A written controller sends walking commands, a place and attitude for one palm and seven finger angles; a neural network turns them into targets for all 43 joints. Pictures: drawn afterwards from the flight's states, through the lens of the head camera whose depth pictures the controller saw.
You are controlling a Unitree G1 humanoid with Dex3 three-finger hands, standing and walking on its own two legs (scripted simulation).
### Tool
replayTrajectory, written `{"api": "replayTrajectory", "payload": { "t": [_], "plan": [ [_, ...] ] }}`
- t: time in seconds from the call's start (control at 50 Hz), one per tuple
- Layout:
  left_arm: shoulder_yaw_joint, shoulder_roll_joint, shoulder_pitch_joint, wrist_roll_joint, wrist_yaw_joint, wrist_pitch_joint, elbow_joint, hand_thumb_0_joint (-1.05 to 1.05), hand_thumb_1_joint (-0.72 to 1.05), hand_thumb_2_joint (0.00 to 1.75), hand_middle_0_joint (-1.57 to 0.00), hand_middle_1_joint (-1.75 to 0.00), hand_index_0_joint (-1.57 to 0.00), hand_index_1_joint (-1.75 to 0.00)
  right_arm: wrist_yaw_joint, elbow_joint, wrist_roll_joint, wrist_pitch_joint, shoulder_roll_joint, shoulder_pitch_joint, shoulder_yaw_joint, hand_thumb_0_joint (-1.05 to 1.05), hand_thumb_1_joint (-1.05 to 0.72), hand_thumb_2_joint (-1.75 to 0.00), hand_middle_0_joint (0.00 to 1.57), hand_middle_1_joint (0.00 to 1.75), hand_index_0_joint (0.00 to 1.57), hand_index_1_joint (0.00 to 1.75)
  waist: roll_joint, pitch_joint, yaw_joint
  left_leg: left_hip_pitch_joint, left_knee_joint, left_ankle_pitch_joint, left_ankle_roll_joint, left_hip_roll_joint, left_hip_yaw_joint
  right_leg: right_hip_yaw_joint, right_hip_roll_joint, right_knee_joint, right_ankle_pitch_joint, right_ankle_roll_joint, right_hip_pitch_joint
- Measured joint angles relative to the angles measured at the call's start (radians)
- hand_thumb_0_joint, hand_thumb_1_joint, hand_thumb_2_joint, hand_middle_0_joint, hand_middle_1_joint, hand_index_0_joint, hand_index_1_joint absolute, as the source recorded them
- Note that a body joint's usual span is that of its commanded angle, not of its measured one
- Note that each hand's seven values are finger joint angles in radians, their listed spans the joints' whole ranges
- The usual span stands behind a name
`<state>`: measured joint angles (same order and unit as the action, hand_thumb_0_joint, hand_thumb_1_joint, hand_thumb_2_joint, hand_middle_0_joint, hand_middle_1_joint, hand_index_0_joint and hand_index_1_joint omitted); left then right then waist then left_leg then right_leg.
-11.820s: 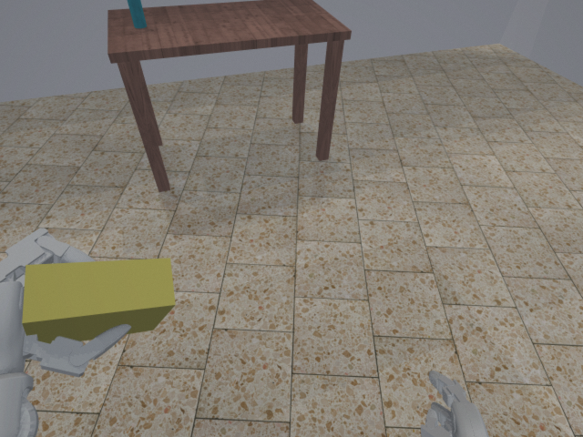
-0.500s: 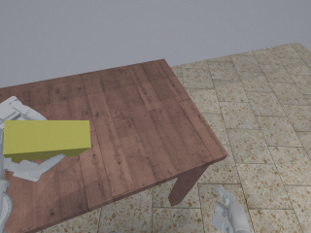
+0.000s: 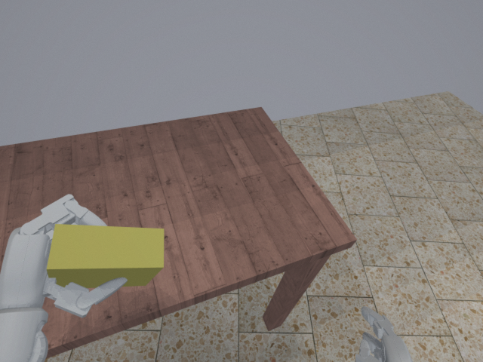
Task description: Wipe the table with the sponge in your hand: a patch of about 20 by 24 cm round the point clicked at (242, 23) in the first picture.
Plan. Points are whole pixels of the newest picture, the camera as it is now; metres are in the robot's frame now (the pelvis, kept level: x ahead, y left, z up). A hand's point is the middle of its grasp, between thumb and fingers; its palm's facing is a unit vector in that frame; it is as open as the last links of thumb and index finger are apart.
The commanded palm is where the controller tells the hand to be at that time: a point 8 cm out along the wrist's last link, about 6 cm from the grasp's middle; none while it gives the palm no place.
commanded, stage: come to a stop and stand still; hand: left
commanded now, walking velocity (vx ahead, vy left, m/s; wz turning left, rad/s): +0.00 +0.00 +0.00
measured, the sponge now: (123, 259) +0.22 +0.19 +0.10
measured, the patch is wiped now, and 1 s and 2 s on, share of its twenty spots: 0.00 0.00 0.00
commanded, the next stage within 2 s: look again from close up in 1.20 s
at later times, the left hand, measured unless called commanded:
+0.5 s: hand (25, 229) +0.22 +0.30 +0.14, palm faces +0.41 -0.83 -0.38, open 9.5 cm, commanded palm +0.16 +0.32 +0.18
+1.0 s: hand (65, 206) +0.25 +0.26 +0.16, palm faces +0.37 -0.84 -0.39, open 9.5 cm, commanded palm +0.20 +0.30 +0.18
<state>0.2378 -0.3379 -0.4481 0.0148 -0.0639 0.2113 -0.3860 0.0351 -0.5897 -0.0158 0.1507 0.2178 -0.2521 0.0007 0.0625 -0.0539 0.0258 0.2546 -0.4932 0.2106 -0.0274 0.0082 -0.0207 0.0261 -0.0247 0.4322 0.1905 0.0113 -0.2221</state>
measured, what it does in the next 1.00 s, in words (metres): stands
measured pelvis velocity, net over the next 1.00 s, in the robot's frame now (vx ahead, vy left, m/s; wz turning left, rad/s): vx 0.05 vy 0.01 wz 0.04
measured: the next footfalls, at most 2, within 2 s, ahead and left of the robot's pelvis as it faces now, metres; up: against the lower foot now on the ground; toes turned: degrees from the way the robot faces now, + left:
none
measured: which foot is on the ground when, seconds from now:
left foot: down 0.00-1.00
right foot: down 0.00-1.00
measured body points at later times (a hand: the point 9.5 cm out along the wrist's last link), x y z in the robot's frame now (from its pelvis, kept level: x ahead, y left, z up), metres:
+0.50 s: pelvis +0.01 +0.03 +0.00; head +0.04 +0.08 +0.45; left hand +0.19 +0.34 +0.16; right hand +0.20 -0.16 -0.07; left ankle +0.05 +0.10 -0.74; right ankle +0.05 -0.11 -0.74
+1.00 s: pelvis +0.05 +0.01 +0.00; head +0.07 +0.03 +0.45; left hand +0.23 +0.30 +0.18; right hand +0.24 -0.21 -0.06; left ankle +0.05 +0.10 -0.74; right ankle +0.05 -0.11 -0.74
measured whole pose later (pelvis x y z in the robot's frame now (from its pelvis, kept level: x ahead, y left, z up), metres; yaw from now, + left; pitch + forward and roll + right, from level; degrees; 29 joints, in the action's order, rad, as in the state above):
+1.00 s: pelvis +0.05 +0.01 +0.00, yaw +2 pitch +0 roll -1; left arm 0.34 -0.37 -0.45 0.04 -0.09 0.22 -0.48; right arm 0.04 -0.58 -0.01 0.13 0.21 -0.20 0.01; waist 0.02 -0.05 0.02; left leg 0.22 -0.44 0.22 -0.03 -0.01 0.00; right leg -0.02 -0.04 0.36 0.20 0.01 -0.17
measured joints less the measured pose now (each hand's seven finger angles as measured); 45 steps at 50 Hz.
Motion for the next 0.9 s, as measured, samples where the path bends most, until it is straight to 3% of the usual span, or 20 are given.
{"api": "replayTrajectory", "payload": {
  "t": [0.12,0.2,0.3,0.38,0.52,0.66,0.78,0.9],
  "plan": [
    [0.14,-0.117,0.126,-0.007,-0.027,0.04,-0.065,-0.01,-0.44,1.01,-0.81,-1.35,-0.81,-1.34,-0.008,0.027,0.004,0.043,-0.038,0.013,0.019,0.01,-0.9,-0.9,0.2,0.29,0.2,0.3,0.018,-0.057,0.011,0.035,-0.021,-0.034,-0.017,-0.014,0.014,0.001,0.005,0.037,0.043,-0.011,-0.031],
    [0.207,-0.114,0.145,0.006,-0.038,0.081,-0.091,-0.01,-0.44,1.01,-0.81,-1.35,-0.81,-1.34,-0.031,0.012,0.007,0.053,-0.051,0.025,0.031,0.01,-0.9,-0.9,0.2,0.29,0.2,0.3,-0.005,-0.046,0.014,0.04,-0.036,-0.02,-0.03,-0.029,0.007,-0.013,0.016,0.037,0.016,-0.019,-0.031],
    [0.145,-0.04,0.087,-0.007,-0.02,0.085,-0.057,-0.01,-0.44,1.01,-0.81,-1.35,-0.81,-1.34,-0.047,-0.008,0.005,0.044,-0.06,0.01,0.042,0.01,-0.9,-0.9,0.2,0.3,0.2,0.3,-0.033,-0.002,0.02,0.028,-0.005,-0.019,-0.039,-0.043,-0.004,-0.042,0.02,0.027,0.056,-0.026,-0.024],
    [0.103,-0.012,0.074,-0.026,-0.008,0.057,-0.001,-0.01,-0.44,1.01,-0.81,-1.35,-0.81,-1.34,-0.045,-0.013,0.01,0.031,-0.067,0.011,0.047,0.01,-0.9,-0.9,0.21,0.3,0.2,0.3,-0.027,-0.01,0.02,0.02,0.002,-0.021,-0.049,-0.055,-0.001,-0.056,0.022,0.011,0.021,-0.03,-0.01],
    [0.12,-0.028,0.084,-0.032,-0.014,0.052,-0.066,-0.01,-0.44,1.01,-0.81,-1.35,-0.81,-1.34,-0.034,-0.008,0.02,0.052,-0.062,0.032,0.045,0.01,-0.9,-0.9,0.21,0.3,0.2,0.3,0.003,-0.048,0.022,0.001,0.009,-0.007,-0.045,-0.056,0.009,-0.052,0.02,-0.016,-0.003,-0.038,0.019],
    [0.144,-0.06,0.067,-0.006,-0.018,0.087,-0.125,-0.01,-0.44,1.01,-0.81,-1.35,-0.81,-1.34,-0.034,0.007,0.017,0.042,-0.036,0.062,0.021,0.01,-0.9,-0.9,0.21,0.3,0.2,0.3,-0.014,-0.023,0.001,-0.013,0.029,0.006,-0.034,-0.049,0.008,-0.055,0.014,-0.045,0.003,-0.035,0.034],
    [0.132,-0.058,0.015,0.011,-0.007,0.052,-0.063,-0.01,-0.44,1.01,-0.81,-1.35,-0.81,-1.34,-0.022,0.022,0.006,0.002,-0.022,0.072,0.011,0.01,-0.9,-0.9,0.2,0.29,0.2,0.3,-0.036,0.006,-0.016,-0.025,0.051,0.01,-0.025,-0.042,0.004,-0.06,0.006,-0.06,0.007,-0.027,0.041],
    [0.11,-0.041,-0.013,0.019,-0.011,0.015,-0.068,-0.01,-0.44,1.01,-0.81,-1.35,-0.81,-1.34,-0.004,0.021,0.002,-0.014,-0.016,0.061,0.012,0.01,-0.9,-0.9,0.2,0.29,0.2,0.3,-0.034,0.006,-0.011,-0.03,0.054,0.013,-0.014,-0.031,0.012,-0.054,-0.005,-0.064,0.01,-0.014,0.047]
  ]
}}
